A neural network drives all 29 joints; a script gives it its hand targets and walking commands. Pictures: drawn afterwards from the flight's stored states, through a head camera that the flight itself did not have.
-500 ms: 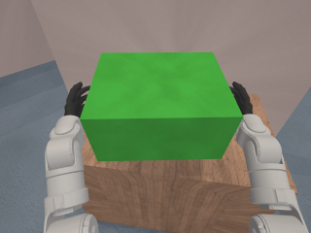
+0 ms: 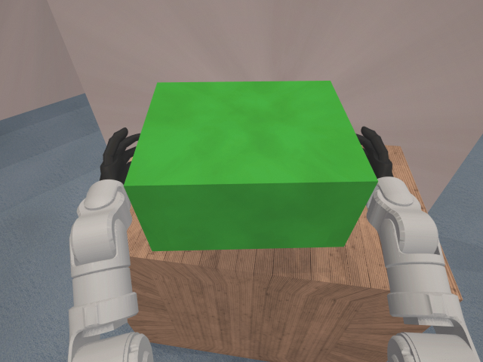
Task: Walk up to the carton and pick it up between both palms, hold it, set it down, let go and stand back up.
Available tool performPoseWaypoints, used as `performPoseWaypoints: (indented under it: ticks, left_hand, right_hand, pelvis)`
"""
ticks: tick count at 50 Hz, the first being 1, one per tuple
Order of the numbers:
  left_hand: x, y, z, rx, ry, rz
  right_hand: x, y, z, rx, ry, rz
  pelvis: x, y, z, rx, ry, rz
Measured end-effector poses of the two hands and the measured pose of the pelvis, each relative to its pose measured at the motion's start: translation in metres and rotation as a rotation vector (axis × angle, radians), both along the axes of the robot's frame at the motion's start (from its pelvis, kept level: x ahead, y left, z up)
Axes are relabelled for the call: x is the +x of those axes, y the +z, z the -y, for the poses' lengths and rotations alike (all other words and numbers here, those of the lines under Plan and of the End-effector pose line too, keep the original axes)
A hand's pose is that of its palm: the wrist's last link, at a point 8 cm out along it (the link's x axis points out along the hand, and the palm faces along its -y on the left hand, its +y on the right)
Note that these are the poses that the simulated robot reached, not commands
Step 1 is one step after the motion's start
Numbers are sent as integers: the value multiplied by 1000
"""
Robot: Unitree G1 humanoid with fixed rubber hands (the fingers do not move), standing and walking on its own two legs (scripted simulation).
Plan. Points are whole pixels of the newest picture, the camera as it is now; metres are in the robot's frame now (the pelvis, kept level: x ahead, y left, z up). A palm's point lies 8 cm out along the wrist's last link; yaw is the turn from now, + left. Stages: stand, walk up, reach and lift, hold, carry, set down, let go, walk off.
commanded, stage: hold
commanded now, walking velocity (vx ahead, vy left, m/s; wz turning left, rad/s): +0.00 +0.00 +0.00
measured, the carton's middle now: (246, 161) +0.39 +0.00 +0.15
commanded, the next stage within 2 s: set down in 0.04 s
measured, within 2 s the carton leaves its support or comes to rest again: neither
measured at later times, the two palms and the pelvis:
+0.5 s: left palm (121, 195) +0.34 +0.20 +0.13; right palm (360, 196) +0.34 -0.20 +0.11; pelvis +0.01 +0.00 +0.00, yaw +1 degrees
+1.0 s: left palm (129, 191) +0.38 +0.21 +0.10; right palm (349, 188) +0.38 -0.19 +0.09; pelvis +0.04 +0.01 +0.00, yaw +1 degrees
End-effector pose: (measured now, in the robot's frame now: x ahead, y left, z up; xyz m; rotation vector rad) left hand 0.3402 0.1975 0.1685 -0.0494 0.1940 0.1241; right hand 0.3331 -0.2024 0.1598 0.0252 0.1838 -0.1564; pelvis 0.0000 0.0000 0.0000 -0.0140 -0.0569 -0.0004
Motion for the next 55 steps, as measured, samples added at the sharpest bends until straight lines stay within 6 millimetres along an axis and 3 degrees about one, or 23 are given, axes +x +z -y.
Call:
performPoseWaypoints:
  ticks: [15,19,28,42,55]
  left_hand:
    - [-3,0,-2,-34,10,66]
    - [-2,-10,-4,-30,15,59]
    - [8,-48,-5,22,12,-16]
    - [39,-53,0,25,-7,33]
    - [38,-77,-13,39,5,-22]
  right_hand:
    - [-1,1,-2,6,4,68]
    - [2,-12,-4,-5,9,61]
    - [11,-63,-6,-48,22,-15]
    - [37,-56,0,-83,7,30]
    - [41,-81,-13,-84,24,-24]
  pelvis:
    - [2,0,0,1,7,9]
    - [6,0,0,1,7,20]
    - [13,1,2,0,24,-11]
    - [38,2,0,-9,27,-55]
    - [44,0,-12,-21,19,-25]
